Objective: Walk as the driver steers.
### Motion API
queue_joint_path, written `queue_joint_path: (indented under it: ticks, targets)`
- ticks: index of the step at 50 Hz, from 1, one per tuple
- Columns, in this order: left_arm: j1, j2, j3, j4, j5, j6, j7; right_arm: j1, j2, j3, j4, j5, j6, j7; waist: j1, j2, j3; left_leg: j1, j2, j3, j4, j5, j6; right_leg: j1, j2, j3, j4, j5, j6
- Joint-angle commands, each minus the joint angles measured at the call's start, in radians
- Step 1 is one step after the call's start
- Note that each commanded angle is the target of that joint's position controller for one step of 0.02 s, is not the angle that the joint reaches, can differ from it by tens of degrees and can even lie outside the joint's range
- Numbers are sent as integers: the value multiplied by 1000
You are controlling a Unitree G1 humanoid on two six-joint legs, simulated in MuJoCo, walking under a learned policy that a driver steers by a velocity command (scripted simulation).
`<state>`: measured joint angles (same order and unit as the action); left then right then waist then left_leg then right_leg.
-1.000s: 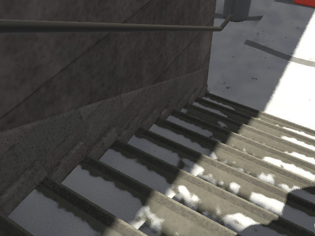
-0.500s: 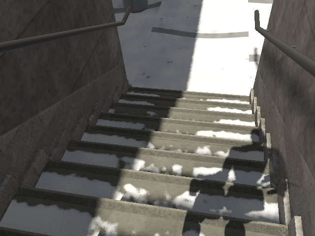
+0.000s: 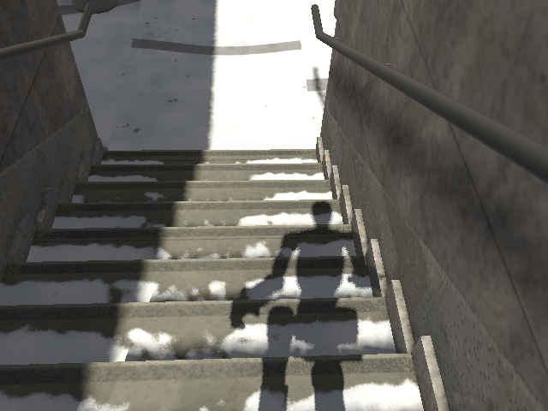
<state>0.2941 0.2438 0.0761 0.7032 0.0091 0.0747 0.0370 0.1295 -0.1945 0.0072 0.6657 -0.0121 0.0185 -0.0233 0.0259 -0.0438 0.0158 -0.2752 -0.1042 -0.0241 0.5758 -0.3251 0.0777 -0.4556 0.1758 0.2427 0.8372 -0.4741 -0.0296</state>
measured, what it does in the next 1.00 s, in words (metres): steps on the spot: right foot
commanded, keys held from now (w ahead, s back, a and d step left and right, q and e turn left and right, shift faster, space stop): no key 0.94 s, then w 0.06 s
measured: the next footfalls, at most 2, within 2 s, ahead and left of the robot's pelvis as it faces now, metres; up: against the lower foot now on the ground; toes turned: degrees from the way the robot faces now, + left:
right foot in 0.34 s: +0.03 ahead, -0.10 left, +0.00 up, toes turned +1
right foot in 1.62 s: +0.37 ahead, -0.18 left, -0.15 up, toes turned -11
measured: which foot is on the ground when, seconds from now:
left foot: down 0.00-1.00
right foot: up 0.00-0.32, down 0.34-1.00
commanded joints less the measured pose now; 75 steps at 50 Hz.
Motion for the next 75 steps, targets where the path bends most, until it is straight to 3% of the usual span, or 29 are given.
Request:
queue_joint_path:
  ticks: [1,3,5,8,11,14,16,17,18,21,28,39,40,47,49,51,54,56,59,60,63,66,67,68,69,71,72,73,75]
  targets:
    - [-19,128,43,-52,15,-15,5,119,-96,-23,-3,-7,-27,7,-10,100,20,177,383,-380,-216,402,149,-279,-50,1,323,-63,12]
    - [28,93,33,0,12,-2,-20,75,-73,-17,-14,2,-33,-2,27,112,-4,123,312,-249,-211,561,125,-213,-66,-49,398,51,38]
    - [23,70,29,19,4,0,-27,129,-70,-15,9,-17,-49,-3,13,120,-20,105,266,-173,-216,568,113,-151,-62,-70,324,100,59]
    - [-8,35,6,47,5,13,-28,155,-61,-10,47,-5,-56,3,4,151,-30,96,221,-129,-231,534,63,-28,-78,-106,110,139,72]
    - [-47,30,-11,68,-9,21,-23,194,-93,-21,70,-8,-60,14,-12,194,5,69,221,-144,-249,447,36,69,-92,-165,-65,91,60]
    - [-64,34,-24,76,-10,13,-22,245,-111,-27,97,-14,-52,23,-33,183,6,107,258,-194,-220,493,70,120,-114,-203,-208,63,41]
    - [-29,26,-39,95,-7,-11,-18,249,-107,-26,118,-20,-58,21,-8,131,0,98,253,-184,-192,518,68,241,-164,-161,-421,261,26]
    - [5,43,-41,116,3,-28,-14,262,-81,-17,127,-24,-67,24,-14,119,-42,76,230,-177,-189,489,42,356,-223,-91,-440,340,15]
    - [0,94,-33,116,8,-40,-16,310,-63,-14,128,-17,-72,30,-48,45,-51,47,195,-157,-197,431,18,392,-298,-11,-376,487,-18]
    - [-37,28,-54,140,-6,-46,-29,260,-98,-25,147,-30,-55,26,-16,-60,-3,129,170,-100,-199,315,34,257,-271,-52,-395,502,-29]
    - [-31,17,-71,185,-2,-54,-21,258,-81,-17,211,-20,-52,33,-30,23,5,181,181,-103,-238,325,26,235,-267,-59,-452,438,-16]
    - [9,-8,-103,289,0,-54,-11,234,-72,-16,304,-12,-43,34,-31,30,21,188,186,-108,-280,297,17,232,-274,-65,-479,406,-11]
    - [15,21,-90,294,-6,-59,-6,222,-75,-19,303,-9,-43,29,-29,16,11,200,192,-106,-264,331,14,231,-263,-64,-481,415,-4]
    - [44,-4,-88,342,-3,-51,0,249,-63,-20,359,-4,-40,19,-36,43,31,180,200,-120,-290,343,-7,231,-260,-77,-474,390,4]
    - [44,-7,-84,349,8,-43,1,251,-76,-25,366,-8,-47,19,-36,60,43,150,190,-145,-353,85,-6,233,-232,-101,-468,292,-3]
    - [24,10,-71,335,17,-41,-1,271,-137,-54,368,-5,-40,19,-55,112,78,164,205,-218,-400,-238,48,128,-162,-180,-355,109,-24]
    - [-71,27,-57,295,20,-54,-1,348,-147,-74,364,-11,-41,24,-109,114,168,203,315,-372,-448,-437,140,-99,-164,-248,-218,19,-50]
    - [-96,23,-52,281,24,-63,-4,392,-127,-76,376,-14,-48,23,-108,112,175,227,349,-393,-460,-361,168,-165,-199,-246,-148,55,-50]
    - [-134,16,-50,272,8,-73,-16,390,-139,-80,360,-21,-65,21,-91,87,162,227,338,-343,-462,-235,177,-181,-209,-248,-121,123,-48]
    - [-101,8,-48,285,23,-69,-19,414,-137,-80,376,-28,-77,20,-70,75,139,239,349,-336,-425,-146,193,-188,-232,-210,-27,220,-51]
    - [-81,18,-34,300,24,-66,-20,415,-133,-76,371,-19,-94,22,-48,59,79,203,315,-231,-339,126,198,-174,-219,-231,38,301,-37]
    - [-185,32,-25,272,26,-63,-28,482,-128,-61,396,-22,-108,18,-71,89,99,210,306,-174,-266,364,183,-200,-218,-252,33,362,-32]
    - [-238,28,-25,267,20,-74,-27,558,-100,-49,444,-29,-117,3,-99,132,127,365,311,-204,-221,370,192,-364,-260,-138,20,483,-35]
    - [-277,56,-13,242,6,-95,-28,548,-121,-49,438,-41,-129,-2,-121,100,144,443,288,-181,-194,330,191,-468,-260,-130,-83,547,-26]
    - [-316,48,-17,232,6,-117,-31,533,-128,-45,435,-44,-138,-2,-128,90,150,441,287,-192,-181,364,198,-470,-266,-128,-140,577,-15]
    - [-282,52,-17,239,11,-148,-35,480,-131,-45,428,-45,-150,1,-100,51,147,312,280,-155,-129,392,179,-320,-283,-102,-261,751,-15]
    - [-283,36,-25,233,13,-140,-46,419,-142,-40,404,-34,-151,14,-107,27,124,159,233,-115,-117,277,161,-151,-259,-179,-317,850,-14]
    - [-303,24,-27,232,-1,-128,-58,385,-128,-33,399,-28,-146,21,-125,35,118,80,207,-103,-80,231,144,-47,-242,-216,-314,865,-11]
    - [-328,3,-38,222,-2,-132,-70,388,-118,-34,411,-31,-131,29,-168,65,139,-21,163,-80,-9,188,104,80,-235,-279,-367,931,-6]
